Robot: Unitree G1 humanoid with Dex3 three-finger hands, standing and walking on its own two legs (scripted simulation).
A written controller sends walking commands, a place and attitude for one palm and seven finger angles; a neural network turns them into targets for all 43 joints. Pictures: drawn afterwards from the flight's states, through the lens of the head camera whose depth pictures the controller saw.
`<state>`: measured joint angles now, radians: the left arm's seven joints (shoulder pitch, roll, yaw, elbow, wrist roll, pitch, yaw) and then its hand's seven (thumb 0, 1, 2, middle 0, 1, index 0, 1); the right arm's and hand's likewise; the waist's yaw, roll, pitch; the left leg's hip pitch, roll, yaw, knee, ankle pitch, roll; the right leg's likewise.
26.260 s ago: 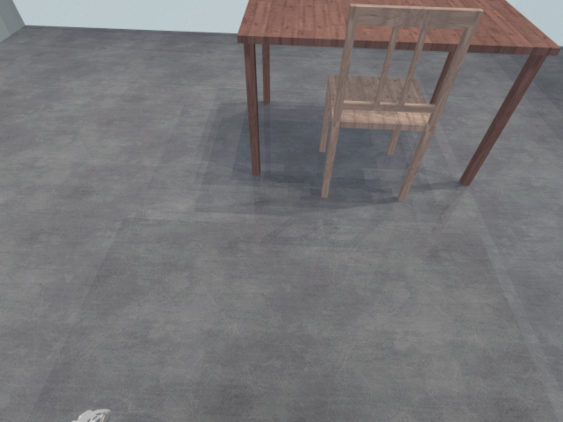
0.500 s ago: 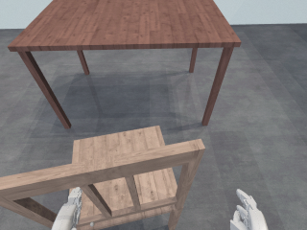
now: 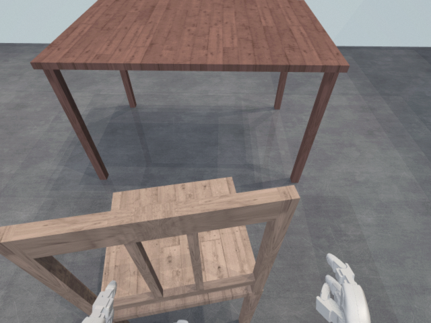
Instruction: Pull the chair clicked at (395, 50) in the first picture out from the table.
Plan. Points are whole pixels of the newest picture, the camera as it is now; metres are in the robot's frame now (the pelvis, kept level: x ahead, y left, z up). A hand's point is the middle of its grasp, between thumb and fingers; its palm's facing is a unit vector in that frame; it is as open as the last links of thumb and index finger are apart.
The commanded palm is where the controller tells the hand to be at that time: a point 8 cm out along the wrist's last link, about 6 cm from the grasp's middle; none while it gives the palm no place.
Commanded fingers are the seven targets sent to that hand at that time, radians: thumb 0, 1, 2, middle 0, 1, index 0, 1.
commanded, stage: draw the hand back to the body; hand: left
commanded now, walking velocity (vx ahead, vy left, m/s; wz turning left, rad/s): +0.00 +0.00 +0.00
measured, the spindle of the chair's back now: (147, 271) +0.24 +0.15 -0.03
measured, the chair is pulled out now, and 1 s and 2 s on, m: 0.63 0.62 0.62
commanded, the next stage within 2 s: step back with the hand held close in 1.70 s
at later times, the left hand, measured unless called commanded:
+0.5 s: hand out of the picture +0.13 +0.16 +0.07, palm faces +0.00 -1.00 -0.08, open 17.5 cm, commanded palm +0.08 +0.23 +0.09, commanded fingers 0.00 -0.55 0.20 0.00 0.00 0.00 0.00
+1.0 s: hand (63, 305) +0.14 +0.22 +0.08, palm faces +0.14 -0.89 -0.43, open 13.0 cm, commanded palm +0.13 +0.27 +0.18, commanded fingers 0.00 0.36 0.64 -0.12 -0.19 -0.12 -0.19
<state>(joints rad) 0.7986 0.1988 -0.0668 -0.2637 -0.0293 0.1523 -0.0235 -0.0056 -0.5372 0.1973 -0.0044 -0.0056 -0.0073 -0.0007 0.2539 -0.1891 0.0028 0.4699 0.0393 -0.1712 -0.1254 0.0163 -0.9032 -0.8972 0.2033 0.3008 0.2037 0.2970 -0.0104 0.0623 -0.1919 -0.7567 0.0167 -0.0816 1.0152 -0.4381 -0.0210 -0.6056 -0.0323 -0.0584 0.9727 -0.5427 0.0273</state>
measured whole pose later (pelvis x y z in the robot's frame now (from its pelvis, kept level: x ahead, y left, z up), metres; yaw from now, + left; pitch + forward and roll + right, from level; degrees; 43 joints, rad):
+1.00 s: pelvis +0.01 +0.00 +0.04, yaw -1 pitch -1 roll -2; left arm 0.74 0.39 0.08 -0.40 -0.05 0.15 0.10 0.00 0.02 0.47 -0.11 -0.14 -0.27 -0.16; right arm 0.21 -0.20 0.08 0.61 0.02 -0.23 -0.18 0.02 -0.90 -0.90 0.20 0.30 0.20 0.30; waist 0.06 0.06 -0.01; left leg -0.35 0.03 -0.05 0.70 -0.34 -0.02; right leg -0.20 -0.02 -0.04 0.63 -0.40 0.03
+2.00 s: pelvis +0.01 -0.03 +0.06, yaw -1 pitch -3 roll +0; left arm 0.56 0.48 0.18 -0.36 -0.08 0.23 0.09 0.02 0.89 0.89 -0.21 -0.31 -0.39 -0.33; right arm 0.15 -0.23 0.05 0.59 0.07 -0.15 -0.14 0.02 -0.90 -0.90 0.20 0.30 0.20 0.30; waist 0.08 0.05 0.16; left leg -0.23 0.05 -0.06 0.53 -0.24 -0.06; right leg -0.11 0.00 -0.05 0.51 -0.34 -0.01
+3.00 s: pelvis -0.19 +0.02 +0.05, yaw +0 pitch -1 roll -1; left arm 0.51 0.44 0.49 -0.53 -0.05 -0.20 0.14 0.02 0.89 0.89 -0.21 -0.31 -0.21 -0.30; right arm 0.20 -0.17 -0.01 0.64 0.00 -0.17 -0.07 0.02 -0.90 -0.90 0.20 0.30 0.20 0.30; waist -0.01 0.00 0.05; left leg -0.41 0.05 0.00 0.60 -0.17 -0.01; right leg -0.41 -0.01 -0.02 0.85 -0.46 0.02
